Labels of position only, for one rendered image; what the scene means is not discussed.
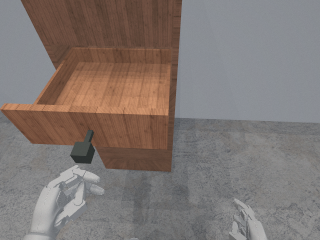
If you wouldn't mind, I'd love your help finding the robot left hand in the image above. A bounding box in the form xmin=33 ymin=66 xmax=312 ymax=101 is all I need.
xmin=30 ymin=165 xmax=105 ymax=238

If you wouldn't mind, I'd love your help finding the drawer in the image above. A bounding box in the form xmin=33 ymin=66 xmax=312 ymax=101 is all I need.
xmin=0 ymin=47 xmax=172 ymax=150

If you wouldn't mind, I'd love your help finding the handle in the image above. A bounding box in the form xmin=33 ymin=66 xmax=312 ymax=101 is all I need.
xmin=70 ymin=130 xmax=95 ymax=164

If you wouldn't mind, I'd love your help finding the robot right hand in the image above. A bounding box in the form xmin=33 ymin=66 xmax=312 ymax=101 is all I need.
xmin=229 ymin=198 xmax=268 ymax=240

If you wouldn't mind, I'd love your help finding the cabinet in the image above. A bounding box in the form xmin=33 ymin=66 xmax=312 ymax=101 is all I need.
xmin=21 ymin=0 xmax=182 ymax=172

